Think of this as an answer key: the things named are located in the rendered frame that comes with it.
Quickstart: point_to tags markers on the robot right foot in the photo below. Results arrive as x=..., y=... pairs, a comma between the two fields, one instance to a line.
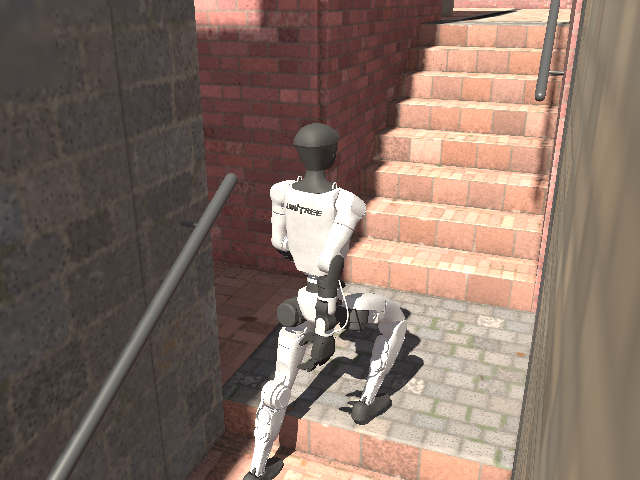
x=361, y=411

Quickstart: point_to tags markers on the left robot upper arm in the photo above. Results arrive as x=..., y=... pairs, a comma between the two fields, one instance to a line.
x=279, y=233

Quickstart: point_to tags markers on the robot right forearm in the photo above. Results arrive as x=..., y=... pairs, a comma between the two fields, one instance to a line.
x=327, y=297

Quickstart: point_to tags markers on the robot left forearm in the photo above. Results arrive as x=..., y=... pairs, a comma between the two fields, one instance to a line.
x=287, y=255

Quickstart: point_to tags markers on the robot head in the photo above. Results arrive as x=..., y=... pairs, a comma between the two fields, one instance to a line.
x=316, y=145

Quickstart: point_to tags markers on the right robot upper arm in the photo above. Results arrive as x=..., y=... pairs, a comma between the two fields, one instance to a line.
x=350, y=210

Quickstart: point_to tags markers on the robot right hand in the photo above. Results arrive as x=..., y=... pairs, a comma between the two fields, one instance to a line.
x=323, y=348

